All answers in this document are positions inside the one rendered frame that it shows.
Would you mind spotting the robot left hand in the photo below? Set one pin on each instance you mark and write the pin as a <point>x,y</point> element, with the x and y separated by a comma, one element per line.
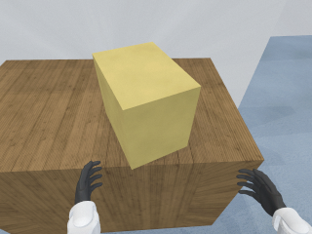
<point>84,188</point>

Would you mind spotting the robot right hand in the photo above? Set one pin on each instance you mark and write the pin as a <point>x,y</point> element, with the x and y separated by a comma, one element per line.
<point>264,190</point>

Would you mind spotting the right robot forearm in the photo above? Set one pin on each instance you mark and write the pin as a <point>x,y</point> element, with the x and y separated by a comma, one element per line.
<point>287,221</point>

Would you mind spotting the left robot forearm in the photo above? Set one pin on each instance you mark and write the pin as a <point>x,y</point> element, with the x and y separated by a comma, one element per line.
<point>83,219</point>

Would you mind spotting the carton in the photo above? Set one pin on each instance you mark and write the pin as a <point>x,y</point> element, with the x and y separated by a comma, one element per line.
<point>149,100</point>

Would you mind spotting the pedestal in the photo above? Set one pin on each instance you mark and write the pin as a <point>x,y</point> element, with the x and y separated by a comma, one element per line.
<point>53,122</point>

